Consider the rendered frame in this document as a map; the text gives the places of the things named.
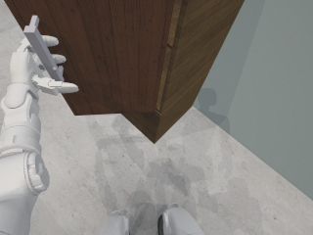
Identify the right robot thigh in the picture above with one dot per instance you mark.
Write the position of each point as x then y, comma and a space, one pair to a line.
177, 221

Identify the cupboard door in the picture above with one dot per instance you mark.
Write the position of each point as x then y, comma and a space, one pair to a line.
114, 49

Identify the handle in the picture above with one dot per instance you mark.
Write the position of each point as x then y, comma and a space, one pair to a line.
35, 39

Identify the left robot upper arm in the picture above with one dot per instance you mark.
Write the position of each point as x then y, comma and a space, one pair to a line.
23, 177

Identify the robot left shin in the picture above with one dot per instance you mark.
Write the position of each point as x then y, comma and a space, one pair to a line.
116, 213

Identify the robot left hand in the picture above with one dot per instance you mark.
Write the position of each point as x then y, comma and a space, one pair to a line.
23, 69

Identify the left robot forearm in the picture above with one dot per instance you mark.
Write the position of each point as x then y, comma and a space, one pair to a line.
21, 129

